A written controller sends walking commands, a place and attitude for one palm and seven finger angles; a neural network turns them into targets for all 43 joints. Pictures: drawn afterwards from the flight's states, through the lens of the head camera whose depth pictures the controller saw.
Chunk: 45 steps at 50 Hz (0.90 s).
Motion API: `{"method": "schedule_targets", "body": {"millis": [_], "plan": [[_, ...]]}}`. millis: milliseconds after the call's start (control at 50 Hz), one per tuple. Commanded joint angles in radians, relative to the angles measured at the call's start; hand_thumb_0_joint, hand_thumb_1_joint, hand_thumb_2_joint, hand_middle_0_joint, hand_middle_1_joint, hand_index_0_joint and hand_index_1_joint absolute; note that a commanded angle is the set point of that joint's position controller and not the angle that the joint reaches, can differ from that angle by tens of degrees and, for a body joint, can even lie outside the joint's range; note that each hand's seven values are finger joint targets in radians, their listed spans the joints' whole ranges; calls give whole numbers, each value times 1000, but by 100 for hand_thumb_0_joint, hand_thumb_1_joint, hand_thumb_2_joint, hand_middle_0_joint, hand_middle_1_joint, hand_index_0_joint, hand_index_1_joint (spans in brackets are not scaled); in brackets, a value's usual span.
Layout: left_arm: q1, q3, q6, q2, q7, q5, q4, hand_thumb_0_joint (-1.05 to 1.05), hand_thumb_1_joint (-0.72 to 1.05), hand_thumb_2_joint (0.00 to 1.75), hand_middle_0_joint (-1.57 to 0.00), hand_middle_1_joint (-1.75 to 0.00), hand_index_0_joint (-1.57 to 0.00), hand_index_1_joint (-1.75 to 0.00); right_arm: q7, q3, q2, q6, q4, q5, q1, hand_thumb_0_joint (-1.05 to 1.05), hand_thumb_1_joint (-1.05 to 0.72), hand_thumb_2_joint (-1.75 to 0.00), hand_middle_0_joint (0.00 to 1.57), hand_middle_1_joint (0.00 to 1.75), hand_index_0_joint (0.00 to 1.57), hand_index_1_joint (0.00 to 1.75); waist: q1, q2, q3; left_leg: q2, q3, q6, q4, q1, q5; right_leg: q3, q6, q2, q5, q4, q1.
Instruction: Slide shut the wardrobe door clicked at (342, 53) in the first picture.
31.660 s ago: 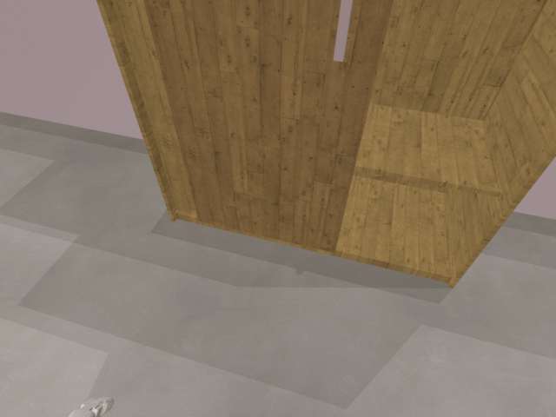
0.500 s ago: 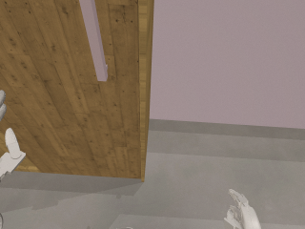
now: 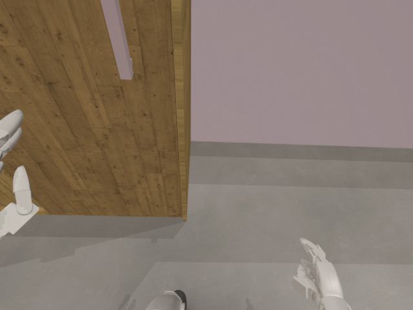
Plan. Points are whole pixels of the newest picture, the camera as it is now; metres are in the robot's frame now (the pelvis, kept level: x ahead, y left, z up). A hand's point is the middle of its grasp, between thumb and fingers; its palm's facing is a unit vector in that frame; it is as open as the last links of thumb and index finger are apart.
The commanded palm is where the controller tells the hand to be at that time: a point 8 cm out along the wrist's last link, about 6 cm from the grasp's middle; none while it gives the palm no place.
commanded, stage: step back with the hand held close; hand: left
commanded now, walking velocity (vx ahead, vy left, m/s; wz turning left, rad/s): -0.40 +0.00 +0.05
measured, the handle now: (115, 9) +0.57 +0.22 +0.27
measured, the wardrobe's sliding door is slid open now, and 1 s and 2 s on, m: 0.00 0.00 0.00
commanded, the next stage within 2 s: stop stepping back and stand still in 0.14 s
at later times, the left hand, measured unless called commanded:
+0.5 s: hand out of the picture +0.06 +0.27 +0.20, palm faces +0.44 -0.76 -0.48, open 7.4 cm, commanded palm +0.02 +0.31 +0.19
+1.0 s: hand out of the picture +0.02 +0.29 +0.20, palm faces +0.53 -0.75 -0.41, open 7.4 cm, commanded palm -0.04 +0.33 +0.19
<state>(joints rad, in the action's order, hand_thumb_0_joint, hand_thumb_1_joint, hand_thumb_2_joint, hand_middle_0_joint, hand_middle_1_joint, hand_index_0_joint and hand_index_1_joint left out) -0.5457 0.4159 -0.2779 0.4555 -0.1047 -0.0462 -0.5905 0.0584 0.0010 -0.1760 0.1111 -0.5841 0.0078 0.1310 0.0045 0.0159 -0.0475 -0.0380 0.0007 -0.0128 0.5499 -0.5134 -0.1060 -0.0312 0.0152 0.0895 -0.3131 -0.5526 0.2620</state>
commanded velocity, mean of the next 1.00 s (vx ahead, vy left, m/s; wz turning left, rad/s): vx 0.06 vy -0.01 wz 0.01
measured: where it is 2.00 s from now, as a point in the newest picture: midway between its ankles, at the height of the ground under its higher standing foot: outside the picture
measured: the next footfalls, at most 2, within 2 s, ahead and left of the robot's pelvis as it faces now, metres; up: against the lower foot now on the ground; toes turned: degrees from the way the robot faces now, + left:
left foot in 0.14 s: +0.03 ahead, +0.11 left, +0.00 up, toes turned -1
right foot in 0.46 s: -0.11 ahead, -0.10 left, +0.00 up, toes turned -2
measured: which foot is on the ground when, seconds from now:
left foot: up 0.00-0.12, down 0.14-0.46, up 0.48-0.68, down 0.70-1.00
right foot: down 0.00-0.16, up 0.18-0.44, down 0.46-1.00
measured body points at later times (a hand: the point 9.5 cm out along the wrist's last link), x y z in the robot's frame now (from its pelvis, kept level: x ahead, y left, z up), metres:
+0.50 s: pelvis -0.12 +0.01 +0.01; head -0.14 +0.02 +0.46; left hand +0.03 +0.31 +0.22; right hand +0.04 -0.21 -0.07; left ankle -0.03 +0.11 -0.71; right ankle -0.15 -0.10 -0.73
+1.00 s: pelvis -0.16 +0.02 +0.00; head -0.19 +0.02 +0.45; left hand -0.02 +0.33 +0.22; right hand -0.01 -0.21 -0.09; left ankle -0.16 +0.13 -0.68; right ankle -0.12 -0.07 -0.73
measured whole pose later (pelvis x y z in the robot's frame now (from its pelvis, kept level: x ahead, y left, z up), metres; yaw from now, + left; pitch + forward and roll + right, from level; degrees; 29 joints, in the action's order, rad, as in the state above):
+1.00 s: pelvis -0.16 +0.02 +0.00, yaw +3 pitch -2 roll -1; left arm -0.49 0.42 -0.22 0.39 -0.15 -0.02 -0.47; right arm 0.05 0.00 -0.20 0.10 -0.68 0.00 0.28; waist -0.01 0.00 0.05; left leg -0.02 0.03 -0.02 0.99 -0.43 -0.42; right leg 0.08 0.06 0.02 -0.25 -0.58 0.29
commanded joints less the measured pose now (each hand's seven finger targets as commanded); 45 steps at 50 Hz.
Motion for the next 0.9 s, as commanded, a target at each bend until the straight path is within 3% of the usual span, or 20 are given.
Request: {"method": "schedule_targets", "body": {"millis": [0, 60, 100, 140, 180, 280, 340, 380, 420, 440, 460, 540, 640, 660, 700, 720, 820, 840, 860, 880], "plan": [[-11, 186, -22, 183, -57, -19, -133, 0, 90, 90, -20, -30, -20, -30, 21, -68, -121, 8, 126, -2, -75, 0, -90, -90, 20, 30, 20, 30, -30, -162, 90, 60, -76, 43, 546, 170, -293, -314, 181, -428, 50, 345, 366], [51, 148, 0, 152, -54, 8, -38, 0, 90, 90, -20, -30, -20, -30, 34, -31, -94, 2, 122, 13, -65, 0, -90, -90, 20, 30, 20, 30, -10, -140, 13, 1, -69, 36, 221, 104, -250, -146, 113, -310, 468, 188, 189], [103, 111, -6, 135, -53, 6, -9, 0, 90, 90, -20, -30, -20, -30, 49, -28, -137, 8, 103, 5, -33, 0, -90, -90, 20, 30, 20, 30, 13, -26, 44, 16, -45, 31, -186, 176, 34, -60, 29, -195, 558, 9, 77], [131, 117, -25, 158, -58, 18, -57, 0, 90, 90, -20, -30, -20, -30, 49, -57, -161, 23, 116, 4, -21, 0, -90, -90, 20, 30, 20, 30, -24, 200, 191, -208, -209, -39, -167, 304, 667, -26, -12, -91, 154, -168, 76], [99, 109, -40, 157, -54, 12, -129, 0, 90, 90, -20, -30, -20, -30, 26, -61, -153, 51, 140, 4, 8, 0, -90, -90, 20, 30, 20, 30, -31, 185, 302, -250, -238, -85, -110, 484, 880, -13, -9, -62, -98, -249, 189], [-10, 117, -16, 139, -56, -2, -325, 0, 90, 90, -20, -30, -20, -30, -2, -75, -168, 97, 145, 1, 38, 0, -90, -90, 20, 30, 20, 30, -21, 167, 332, -215, -232, -118, -198, 390, 257, 5, -26, -53, -129, -286, 93], [-68, 159, 22, 148, -75, -8, -264, 0, 90, 90, -20, -30, -20, -30, 7, -52, -153, 83, 149, 1, 11, 0, -90, -90, 20, 30, 20, 30, -5, 192, 228, -148, -223, -64, -368, 194, -406, 82, -18, -35, -159, -69, -68], [-65, 167, 47, 145, -79, 1, -155, 0, 90, 90, -20, -30, -20, -30, 18, -45, -152, 53, 137, 7, -8, 0, -90, -90, 20, 30, 20, 30, -2, 242, 149, -80, -144, 7, -402, 24, -594, 148, 11, -9, -143, 89, -226], [-26, 166, 61, 156, -69, 1, -49, 0, 90, 90, -20, -30, -20, -30, 21, -50, -149, 21, 118, 15, -6, 0, -90, -90, 20, 30, 20, 30, 3, 58, 93, 26, -17, 52, -123, 50, -467, 13, 90, -142, -229, 283, -111], [26, 152, 63, 153, -63, -11, -23, 0, 90, 90, -20, -30, -20, -30, 24, -54, -149, 6, 106, 10, -5, 0, -90, -90, 20, 30, 20, 30, 5, -128, 73, 58, -4, 50, 233, 150, -328, -244, 166, -327, -355, 423, 123], [103, 156, 67, 177, -65, -22, -50, 0, 90, 90, -20, -30, -20, -30, 27, -53, -159, 2, 90, 7, -12, 0, -90, -90, 20, 30, 20, 30, -5, -219, 41, 50, -26, 41, 432, 101, -258, -342, 212, -454, -331, 481, 196], [175, 41, 82, 71, -53, -3, 104, 0, 90, 90, -20, -30, -20, -30, 36, -40, -156, 23, 77, -5, -4, 0, -90, -90, 20, 30, 20, 30, 17, -174, 25, -17, -8, 14, 374, 82, -221, -130, 129, -352, -332, 375, 190], [243, 19, 60, 96, -77, 29, -27, 0, 90, 90, -20, -30, -20, -30, 59, -43, -163, 56, 78, 5, 4, 0, -90, -90, 20, 30, 20, 30, 5, -71, 49, 9, 77, -29, -79, 305, -275, -73, 100, -285, -297, 227, 140], [252, 27, 48, 103, -79, 28, -86, 0, 90, 90, -20, -30, -20, -30, 58, -49, -178, 65, 88, 5, 17, 0, -90, -90, 20, 30, 20, 30, 11, 37, 76, -25, 0, -50, -158, 334, -323, -47, 74, -238, -244, 99, 130], [255, 80, 20, 152, -92, 35, -220, 0, 90, 90, -20, -30, -20, -30, 51, -50, -194, 73, 124, 2, 9, 0, -90, -90, 20, 30, 20, 30, 8, 304, 94, -254, -354, -148, -282, 375, -273, 96, -3, -83, -99, -226, 230], [226, 123, 10, 202, -92, 31, -219, 0, 90, 90, -20, -30, -20, -30, 48, -49, -172, 75, 115, 3, 23, 0, -90, -90, 20, 30, 20, 30, 10, 246, 99, -289, -402, -170, -312, 365, -257, 80, -14, -81, -176, -291, 253], [67, 136, 34, 141, -84, 30, -120, 0, 90, 90, -20, -30, -20, -30, 19, -41, -168, 85, 95, -4, 13, 0, -90, -90, 20, 30, 20, 30, -24, 162, 87, -147, -64, -78, -104, 83, -215, 98, -3, -91, -25, 49, -132], [50, 124, 34, 122, -80, 33, -71, 0, 90, 90, -20, -30, -20, -30, 17, -51, -166, 76, 96, -4, 17, 0, -90, -90, 20, 30, 20, 30, -24, 41, 80, -65, 12, -43, 43, -8, -322, 1, 33, -135, -47, 139, -192], [41, 128, 42, 132, -74, 30, -23, 0, 90, 90, -20, -30, -20, -30, 12, -64, -161, 58, 109, -5, 15, 0, -90, -90, 20, 30, 20, 30, -17, -175, 61, 34, 80, -8, 302, -89, -424, -315, 114, -299, -279, 295, -123], [91, 118, 44, 123, -69, 19, -23, 0, 90, 90, -20, -30, -20, -30, 13, -68, -168, 49, 119, -9, 7, 0, -90, -90, 20, 30, 20, 30, -18, -235, 40, 43, 38, -1, 510, -118, -425, -516, 182, -440, -365, 405, -51]]}}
